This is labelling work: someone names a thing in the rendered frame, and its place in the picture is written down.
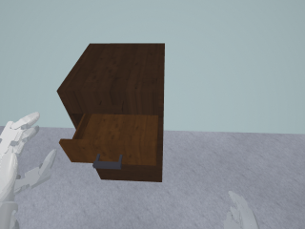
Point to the cabinet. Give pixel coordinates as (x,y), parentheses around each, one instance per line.
(131,75)

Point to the right robot hand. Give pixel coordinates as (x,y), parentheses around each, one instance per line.
(244,216)

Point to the robot left forearm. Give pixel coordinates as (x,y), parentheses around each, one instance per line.
(8,209)

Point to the handle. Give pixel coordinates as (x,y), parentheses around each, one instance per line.
(108,109)
(116,165)

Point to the left robot hand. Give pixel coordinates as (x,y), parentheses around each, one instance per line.
(13,139)

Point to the drawer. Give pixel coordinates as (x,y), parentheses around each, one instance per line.
(134,136)

